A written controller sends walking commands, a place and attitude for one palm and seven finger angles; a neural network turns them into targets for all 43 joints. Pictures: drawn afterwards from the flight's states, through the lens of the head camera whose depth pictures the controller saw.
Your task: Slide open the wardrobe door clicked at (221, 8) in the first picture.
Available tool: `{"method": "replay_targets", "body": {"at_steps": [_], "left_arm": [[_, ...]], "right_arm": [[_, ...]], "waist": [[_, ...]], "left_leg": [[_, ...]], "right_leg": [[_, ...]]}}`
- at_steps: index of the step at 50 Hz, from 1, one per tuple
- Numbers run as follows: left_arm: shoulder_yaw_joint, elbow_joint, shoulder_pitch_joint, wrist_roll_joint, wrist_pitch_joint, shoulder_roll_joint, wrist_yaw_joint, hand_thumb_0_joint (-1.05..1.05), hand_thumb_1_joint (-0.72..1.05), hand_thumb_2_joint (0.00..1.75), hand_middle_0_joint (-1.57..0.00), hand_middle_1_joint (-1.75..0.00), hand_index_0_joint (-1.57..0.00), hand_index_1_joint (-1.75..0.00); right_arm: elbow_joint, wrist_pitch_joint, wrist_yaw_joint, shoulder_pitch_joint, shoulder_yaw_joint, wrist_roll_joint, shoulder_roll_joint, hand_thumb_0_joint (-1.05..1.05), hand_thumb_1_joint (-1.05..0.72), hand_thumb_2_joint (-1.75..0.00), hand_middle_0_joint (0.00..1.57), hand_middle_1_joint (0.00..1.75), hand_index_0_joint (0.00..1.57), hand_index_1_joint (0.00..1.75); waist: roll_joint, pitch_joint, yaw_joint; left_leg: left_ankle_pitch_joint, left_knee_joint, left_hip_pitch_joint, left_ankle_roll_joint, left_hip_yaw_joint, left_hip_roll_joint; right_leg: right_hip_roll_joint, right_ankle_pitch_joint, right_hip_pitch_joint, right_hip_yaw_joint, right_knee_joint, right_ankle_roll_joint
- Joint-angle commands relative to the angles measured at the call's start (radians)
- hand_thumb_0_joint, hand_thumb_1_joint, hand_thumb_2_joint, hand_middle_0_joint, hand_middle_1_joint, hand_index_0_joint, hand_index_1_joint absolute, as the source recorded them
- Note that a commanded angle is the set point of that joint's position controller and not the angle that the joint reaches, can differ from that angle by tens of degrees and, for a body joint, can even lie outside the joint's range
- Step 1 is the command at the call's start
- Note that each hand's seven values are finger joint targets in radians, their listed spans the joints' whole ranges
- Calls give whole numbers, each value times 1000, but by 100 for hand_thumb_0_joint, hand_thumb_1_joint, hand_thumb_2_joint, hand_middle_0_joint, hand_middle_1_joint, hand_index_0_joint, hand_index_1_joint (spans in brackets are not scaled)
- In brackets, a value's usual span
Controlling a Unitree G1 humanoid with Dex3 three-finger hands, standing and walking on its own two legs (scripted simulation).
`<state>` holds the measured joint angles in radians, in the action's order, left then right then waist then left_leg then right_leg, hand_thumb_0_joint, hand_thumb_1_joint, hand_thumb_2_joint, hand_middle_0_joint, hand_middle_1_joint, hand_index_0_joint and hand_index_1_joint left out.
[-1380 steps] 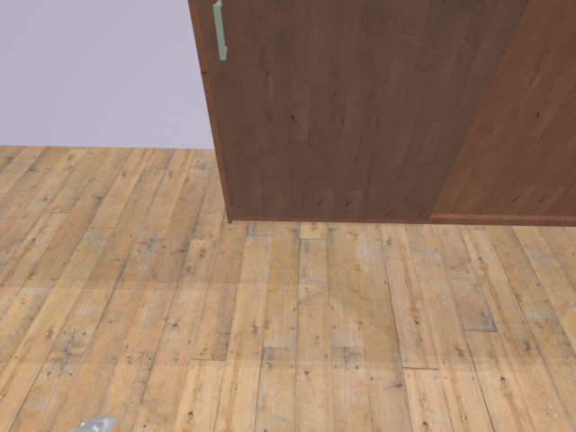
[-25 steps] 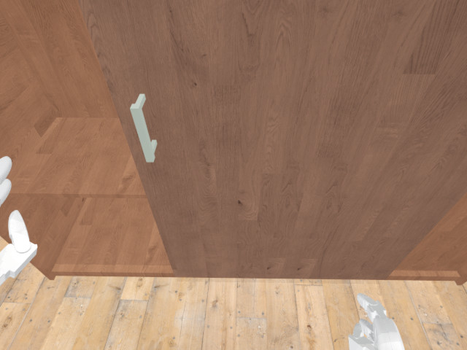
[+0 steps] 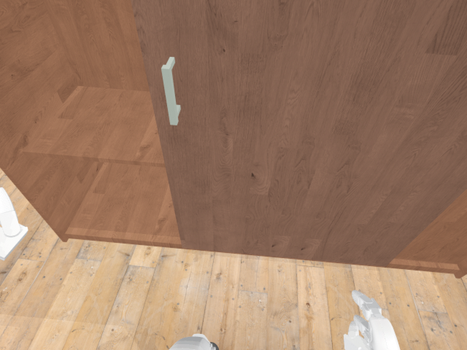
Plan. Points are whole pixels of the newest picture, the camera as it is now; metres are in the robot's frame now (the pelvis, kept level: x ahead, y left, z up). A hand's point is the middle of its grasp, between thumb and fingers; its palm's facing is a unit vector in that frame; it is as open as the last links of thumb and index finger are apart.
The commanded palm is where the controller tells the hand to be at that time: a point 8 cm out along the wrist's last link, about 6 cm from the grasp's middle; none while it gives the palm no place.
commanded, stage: step back with the hand held close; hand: left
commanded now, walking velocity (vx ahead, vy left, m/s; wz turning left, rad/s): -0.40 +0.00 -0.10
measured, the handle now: (172, 92) +0.61 +0.19 +0.12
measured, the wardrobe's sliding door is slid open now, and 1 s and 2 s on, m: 0.55 0.55 0.55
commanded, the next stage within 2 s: stop stepping back and stand still in 0.32 s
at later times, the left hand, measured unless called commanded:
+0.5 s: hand out of the picture +0.07 +0.29 +0.20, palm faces +0.52 -0.80 -0.30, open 7.4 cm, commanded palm +0.02 +0.32 +0.20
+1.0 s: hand out of the picture -0.01 +0.32 +0.19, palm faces +0.41 -0.84 -0.37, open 7.4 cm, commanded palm -0.06 +0.35 +0.20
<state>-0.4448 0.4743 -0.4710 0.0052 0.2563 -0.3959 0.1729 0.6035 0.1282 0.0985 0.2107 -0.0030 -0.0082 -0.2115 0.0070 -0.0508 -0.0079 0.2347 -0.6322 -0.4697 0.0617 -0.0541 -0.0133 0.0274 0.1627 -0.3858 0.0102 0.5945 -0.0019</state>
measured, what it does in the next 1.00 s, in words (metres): walks backwards: right foot, then left foot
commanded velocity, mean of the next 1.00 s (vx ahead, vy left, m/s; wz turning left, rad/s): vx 0.02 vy -0.03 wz -0.06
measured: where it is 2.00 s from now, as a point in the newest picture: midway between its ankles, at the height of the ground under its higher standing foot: outside the picture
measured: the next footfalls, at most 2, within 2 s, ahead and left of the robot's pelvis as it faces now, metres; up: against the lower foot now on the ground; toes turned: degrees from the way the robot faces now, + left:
right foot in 0.40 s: -0.15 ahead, -0.11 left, +0.00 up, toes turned +2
left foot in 0.58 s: -0.08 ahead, +0.15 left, +0.00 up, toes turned +1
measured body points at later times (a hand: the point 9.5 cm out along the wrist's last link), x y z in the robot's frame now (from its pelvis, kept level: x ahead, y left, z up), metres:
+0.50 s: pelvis -0.13 +0.03 +0.01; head -0.13 +0.05 +0.46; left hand +0.03 +0.34 +0.22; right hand +0.06 -0.18 -0.07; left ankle -0.05 +0.13 -0.67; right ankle -0.19 -0.11 -0.72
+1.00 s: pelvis -0.24 +0.07 +0.02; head -0.26 +0.09 +0.47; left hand -0.04 +0.36 +0.21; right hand -0.15 -0.21 -0.07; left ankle -0.19 +0.19 -0.66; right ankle -0.24 -0.02 -0.72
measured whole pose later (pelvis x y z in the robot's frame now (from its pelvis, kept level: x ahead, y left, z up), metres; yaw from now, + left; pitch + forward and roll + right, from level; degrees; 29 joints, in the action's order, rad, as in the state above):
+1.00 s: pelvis -0.24 +0.07 +0.02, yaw -7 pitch +0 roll +0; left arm -0.42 0.43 -0.47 0.04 0.18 -0.39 0.17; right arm 0.71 0.07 0.08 0.28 0.02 0.00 -0.23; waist -0.04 0.05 -0.01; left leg 0.36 -0.99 -0.52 -0.02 -0.06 0.07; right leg 0.02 0.26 -0.23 -0.06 0.48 0.07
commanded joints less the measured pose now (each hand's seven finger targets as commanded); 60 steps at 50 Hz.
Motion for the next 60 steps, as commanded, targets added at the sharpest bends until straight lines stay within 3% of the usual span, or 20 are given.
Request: {"method": "replay_targets", "body": {"at_steps": [1,5,8,10,16,18,19,20,22,24,26,30,35,39,40,42,53,55,57,60], "left_arm": [[-77,219,68,16,47,-167,20,0,90,90,-20,-30,-20,-30],[-82,278,110,24,38,-198,32,0,90,90,-20,-30,-20,-30],[-135,318,91,16,43,-203,25,0,90,90,-20,-30,-20,-30],[-182,434,192,41,54,-302,15,0,90,90,-20,-30,-20,-30],[-91,281,77,82,13,-186,8,0,90,90,-20,-30,-20,-30],[-96,288,111,85,19,-210,4,0,90,90,-20,-30,-20,-30],[-98,300,134,61,31,-245,8,0,90,90,-20,-30,-20,-30],[-131,325,211,38,36,-278,30,0,90,90,-20,-30,-20,-30],[11,210,228,46,-16,-169,-7,0,90,90,-20,-30,-20,-30],[-20,122,224,34,-42,-172,-6,0,90,90,-20,-30,-20,-30],[-23,105,205,25,-55,-161,-9,0,90,90,-20,-30,-20,-30],[-56,195,53,47,-36,-171,-5,0,90,90,-20,-30,-20,-30],[-68,350,-37,43,-31,-187,1,0,90,90,-20,-30,-20,-30],[-81,246,-28,36,-64,-206,27,0,90,90,-20,-30,-20,-30],[-90,217,-42,30,-71,-220,26,0,90,90,-20,-30,-20,-30],[-112,291,66,36,-64,-261,16,0,90,90,-20,-30,-20,-30],[-40,204,137,25,-21,-189,22,0,90,90,-20,-30,-20,-30],[-74,251,107,35,-7,-200,24,0,90,90,-20,-30,-20,-30],[-111,299,134,25,9,-241,10,0,90,90,-20,-30,-20,-30],[-112,265,39,23,-10,-216,10,0,90,90,-20,-30,-20,-30]], "right_arm": [[-128,37,-4,-74,51,-8,-116,0,-90,-90,20,30,20,30],[-107,18,-3,-78,46,-2,-114,0,-90,-90,20,30,20,30],[-150,37,18,-132,51,-21,-151,0,-90,-90,20,30,20,30],[-128,56,7,-114,80,-11,-107,0,-90,-90,20,30,20,30],[-101,75,-28,-145,61,-2,-104,0,-90,-90,20,30,20,30],[-91,55,-36,-146,62,-3,-94,0,-90,-90,20,30,20,30],[-78,42,-41,-145,55,2,-71,0,-90,-90,20,30,20,30],[-70,46,-46,-175,35,-28,-88,0,-90,-90,20,30,20,30],[-86,32,-31,-164,15,-1,-55,0,-90,-90,20,30,20,30],[-92,40,-1,-160,20,14,-82,0,-90,-90,20,30,20,30],[-81,38,9,-120,25,11,-93,0,-90,-90,20,30,20,30],[-171,68,-9,-100,57,16,-145,0,-90,-90,20,30,20,30],[-153,62,-35,-137,35,-4,-114,0,-90,-90,20,30,20,30],[-161,16,-10,-138,44,-15,-122,0,-90,-90,20,30,20,30],[-156,2,-6,-132,49,-15,-119,0,-90,-90,20,30,20,30],[-150,-1,-12,-114,53,0,-119,0,-90,-90,20,30,20,30],[-82,46,19,-66,46,-9,-123,0,-90,-90,20,30,20,30],[-111,51,23,-75,53,-9,-163,0,-90,-90,20,30,20,30],[-99,45,5,-95,51,-6,-133,0,-90,-90,20,30,20,30],[-90,59,-20,-102,38,-8,-110,0,-90,-90,20,30,20,30]], "waist": [[-112,90,4],[-107,123,22],[416,151,-4],[182,252,-19],[252,209,-20],[73,188,-23],[-263,114,-34],[-215,12,-45],[-231,67,-18],[-224,58,-10],[-51,141,7],[159,223,-12],[212,146,-6],[282,115,-8],[140,101,-18],[-271,36,-15],[-45,88,27],[302,57,27],[265,32,21],[271,13,3]], "left_leg": [[288,-76,55,-51,106,48],[242,-106,261,-42,126,49],[670,525,-270,88,484,374],[325,458,-121,6,310,335],[348,531,13,-107,74,296],[252,156,140,-200,-26,193],[154,-356,191,-214,-14,70],[293,-562,33,-178,54,16],[195,-469,-54,-131,72,26],[189,-238,41,-102,30,43],[-17,94,239,-75,-21,16],[-436,319,491,-10,289,314],[365,530,161,-11,154,265],[563,424,-52,-61,63,202],[523,188,-120,-60,18,142],[237,-518,-283,-81,15,37],[187,99,305,-32,-68,63],[391,375,373,88,386,326],[484,497,161,114,437,376],[377,432,49,66,220,297]], "right_leg": [[-241,326,-125,345,-276,129],[-226,368,-300,210,-252,92],[97,344,122,-24,570,-12],[97,389,114,16,756,-6],[84,468,243,-113,235,43],[-53,522,120,107,-264,157],[-382,545,-178,639,-540,267],[-461,98,-259,642,-519,306],[-266,-383,74,323,-279,165],[-249,-609,137,236,-176,134],[-188,-520,155,161,-90,77],[15,255,-65,21,88,-26],[-5,235,117,-56,219,-2],[68,352,403,-194,-26,65],[15,366,445,-106,-167,103],[-409,526,222,553,-489,306],[-201,506,-24,101,-206,137],[-18,385,-189,-61,198,28],[-34,339,-102,-29,433,13],[-51,302,90,-74,185,13]]}}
